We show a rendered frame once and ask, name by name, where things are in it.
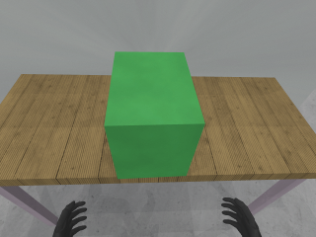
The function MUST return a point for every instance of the carton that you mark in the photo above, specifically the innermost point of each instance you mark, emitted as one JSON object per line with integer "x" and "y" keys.
{"x": 153, "y": 119}

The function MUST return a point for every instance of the robot left hand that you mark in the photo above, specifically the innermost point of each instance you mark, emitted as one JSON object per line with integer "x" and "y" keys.
{"x": 65, "y": 223}

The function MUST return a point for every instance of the table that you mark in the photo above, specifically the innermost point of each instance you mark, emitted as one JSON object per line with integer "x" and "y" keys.
{"x": 52, "y": 132}

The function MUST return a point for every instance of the robot right hand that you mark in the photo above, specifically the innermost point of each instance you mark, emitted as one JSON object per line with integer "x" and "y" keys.
{"x": 245, "y": 221}

